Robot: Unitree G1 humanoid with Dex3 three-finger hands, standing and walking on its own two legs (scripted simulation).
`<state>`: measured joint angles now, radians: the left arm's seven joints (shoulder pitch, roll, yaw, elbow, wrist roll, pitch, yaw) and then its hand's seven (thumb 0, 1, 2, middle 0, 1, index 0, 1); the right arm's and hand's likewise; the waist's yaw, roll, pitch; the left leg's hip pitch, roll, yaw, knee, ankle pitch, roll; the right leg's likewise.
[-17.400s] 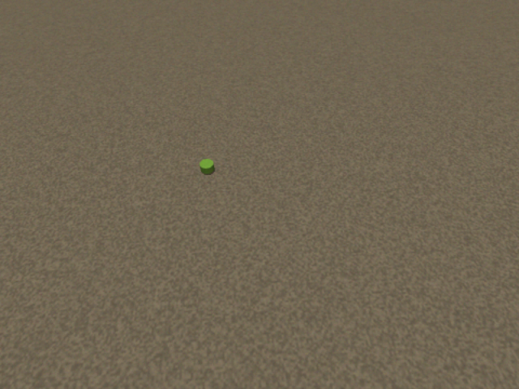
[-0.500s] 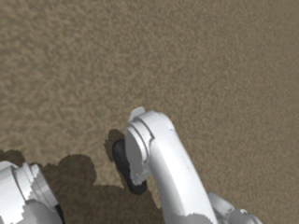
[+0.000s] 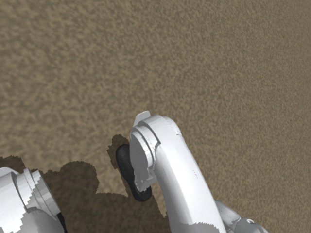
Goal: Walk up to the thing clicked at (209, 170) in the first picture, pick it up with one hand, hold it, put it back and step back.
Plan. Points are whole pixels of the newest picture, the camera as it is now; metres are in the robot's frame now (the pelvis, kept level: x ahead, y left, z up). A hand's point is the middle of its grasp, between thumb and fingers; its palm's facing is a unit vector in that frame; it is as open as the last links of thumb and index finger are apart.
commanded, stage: close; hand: left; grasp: from above
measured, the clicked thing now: out of the picture +0.47 +0.32 -0.29
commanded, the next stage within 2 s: settle in 0.40 s
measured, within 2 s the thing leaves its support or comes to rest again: leaves its support in 0.82 s
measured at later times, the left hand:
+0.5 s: hand out of the picture +0.46 +0.31 -0.26, palm faces -0.42 -0.17 -0.89, open 8.8 cm
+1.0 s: hand out of the picture +0.45 +0.33 -0.22, palm faces -0.40 -0.15 -0.90, open 8.4 cm
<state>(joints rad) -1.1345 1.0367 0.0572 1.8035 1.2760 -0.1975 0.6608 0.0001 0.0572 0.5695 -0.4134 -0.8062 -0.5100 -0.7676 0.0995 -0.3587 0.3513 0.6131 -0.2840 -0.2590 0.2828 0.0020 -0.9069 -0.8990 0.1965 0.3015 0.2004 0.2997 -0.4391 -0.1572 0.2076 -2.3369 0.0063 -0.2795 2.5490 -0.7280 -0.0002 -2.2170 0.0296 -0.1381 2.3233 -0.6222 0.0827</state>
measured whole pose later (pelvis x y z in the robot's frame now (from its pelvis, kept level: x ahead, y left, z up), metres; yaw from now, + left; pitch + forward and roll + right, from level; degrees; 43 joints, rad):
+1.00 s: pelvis +0.01 +0.00 +0.01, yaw +2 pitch +32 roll -15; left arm -1.01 0.90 0.10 1.56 1.26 -0.16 0.53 -0.06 0.13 0.38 -0.63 -0.54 -0.88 -0.55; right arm 0.17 -0.33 0.23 0.66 -0.23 -0.18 0.27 0.00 -0.92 -0.90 0.20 0.30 0.20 0.30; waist -0.36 -0.08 0.08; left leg -2.36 -0.01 -0.25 2.51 -0.72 -0.01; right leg -2.25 0.01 -0.12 2.32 -0.64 0.06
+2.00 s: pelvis +0.00 -0.01 +0.07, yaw +9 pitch +36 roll -7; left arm -0.86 0.66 0.01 1.13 1.13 -0.11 0.15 -0.03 0.15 0.37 -0.60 -0.55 -0.86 -0.59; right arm 0.21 -0.29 0.02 0.67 -0.07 0.03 0.11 0.00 -0.92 -0.90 0.20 0.30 0.20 0.30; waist -0.20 0.05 -0.13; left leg -2.22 -0.01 -0.12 2.26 -0.66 -0.01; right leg -2.16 -0.04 -0.02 2.17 -0.63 0.05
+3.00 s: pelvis +0.04 -0.01 +0.37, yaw +13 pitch +16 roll -1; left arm -0.34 0.41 -0.18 0.78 0.98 0.04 0.14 -0.01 0.14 0.40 -0.60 -0.57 -0.87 -0.61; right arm 0.22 -0.24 -0.03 0.72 0.04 -0.01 -0.06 0.01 -0.91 -0.90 0.20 0.30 0.20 0.30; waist -0.07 0.03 -0.13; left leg -0.97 0.04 -0.02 1.17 -0.48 -0.02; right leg -0.96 -0.03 0.00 1.13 -0.44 0.03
